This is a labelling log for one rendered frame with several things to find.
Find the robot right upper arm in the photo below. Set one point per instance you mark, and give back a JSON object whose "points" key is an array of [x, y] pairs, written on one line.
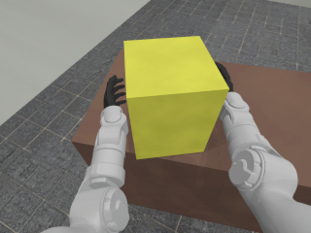
{"points": [[267, 184]]}

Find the carton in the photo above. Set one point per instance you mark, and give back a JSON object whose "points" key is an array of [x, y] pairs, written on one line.
{"points": [[174, 95]]}

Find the right robot forearm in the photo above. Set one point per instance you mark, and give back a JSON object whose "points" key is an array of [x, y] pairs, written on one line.
{"points": [[240, 129]]}

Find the right robot hand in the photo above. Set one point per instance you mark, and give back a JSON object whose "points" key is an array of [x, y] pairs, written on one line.
{"points": [[225, 75]]}

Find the left robot hand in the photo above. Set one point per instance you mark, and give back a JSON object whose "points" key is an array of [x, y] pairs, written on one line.
{"points": [[110, 97]]}

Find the left robot forearm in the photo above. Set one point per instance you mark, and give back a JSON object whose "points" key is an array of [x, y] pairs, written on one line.
{"points": [[106, 167]]}

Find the pedestal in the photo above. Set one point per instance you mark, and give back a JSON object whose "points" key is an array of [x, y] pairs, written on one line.
{"points": [[197, 184]]}

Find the robot left upper arm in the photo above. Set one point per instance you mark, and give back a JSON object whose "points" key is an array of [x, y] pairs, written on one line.
{"points": [[100, 210]]}

